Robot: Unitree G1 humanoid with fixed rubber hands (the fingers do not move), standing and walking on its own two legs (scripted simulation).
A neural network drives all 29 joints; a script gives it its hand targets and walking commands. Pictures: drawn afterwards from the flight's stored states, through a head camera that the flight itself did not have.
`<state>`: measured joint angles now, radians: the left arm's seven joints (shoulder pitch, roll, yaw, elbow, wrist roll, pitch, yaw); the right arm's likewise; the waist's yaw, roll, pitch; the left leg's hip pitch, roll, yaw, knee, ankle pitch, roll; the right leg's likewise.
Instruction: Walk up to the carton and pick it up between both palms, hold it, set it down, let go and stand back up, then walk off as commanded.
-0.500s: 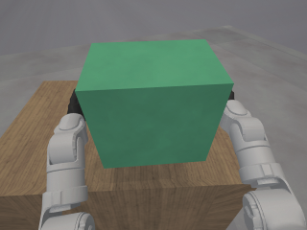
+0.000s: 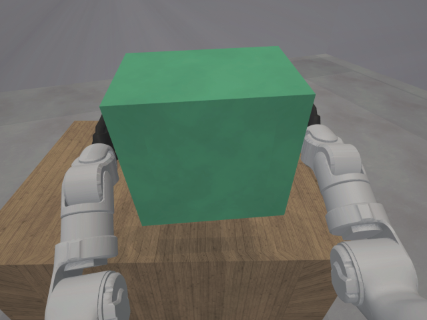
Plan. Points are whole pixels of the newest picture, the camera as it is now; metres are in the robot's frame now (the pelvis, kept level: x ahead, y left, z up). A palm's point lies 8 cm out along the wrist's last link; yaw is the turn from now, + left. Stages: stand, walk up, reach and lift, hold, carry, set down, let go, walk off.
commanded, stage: hold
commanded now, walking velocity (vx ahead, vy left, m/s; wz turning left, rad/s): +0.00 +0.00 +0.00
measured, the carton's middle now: (208, 137) +0.39 +0.00 +0.22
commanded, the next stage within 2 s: none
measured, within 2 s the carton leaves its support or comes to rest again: neither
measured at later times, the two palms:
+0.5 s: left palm (105, 149) +0.37 +0.18 +0.21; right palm (306, 128) +0.39 -0.18 +0.24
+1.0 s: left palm (104, 150) +0.36 +0.18 +0.21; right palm (307, 130) +0.38 -0.18 +0.24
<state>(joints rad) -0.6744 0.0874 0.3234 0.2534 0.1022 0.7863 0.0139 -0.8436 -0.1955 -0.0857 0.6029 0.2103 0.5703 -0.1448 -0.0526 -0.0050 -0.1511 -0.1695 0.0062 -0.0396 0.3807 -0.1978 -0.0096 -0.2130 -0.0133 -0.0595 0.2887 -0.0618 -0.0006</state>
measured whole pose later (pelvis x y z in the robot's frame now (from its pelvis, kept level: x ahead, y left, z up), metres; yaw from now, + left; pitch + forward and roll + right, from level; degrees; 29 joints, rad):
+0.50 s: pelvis +0.01 +0.00 +0.00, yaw +0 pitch +0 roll -1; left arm -0.64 0.10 0.31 0.19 0.09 0.83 0.01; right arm -0.83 -0.21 -0.05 0.56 0.27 0.59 -0.17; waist -0.06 -0.01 -0.16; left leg -0.17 0.02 -0.05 0.39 -0.21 -0.02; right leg -0.20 0.00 -0.07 0.28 -0.07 -0.01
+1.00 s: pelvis +0.01 +0.00 +0.00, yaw +0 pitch -1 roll -1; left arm -0.61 0.07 0.32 0.10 0.11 0.87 0.01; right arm -0.79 -0.21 -0.06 0.48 0.28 0.64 -0.17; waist -0.06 0.00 -0.15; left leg -0.15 0.01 -0.03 0.39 -0.22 -0.01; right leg -0.19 0.00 -0.05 0.27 -0.07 0.00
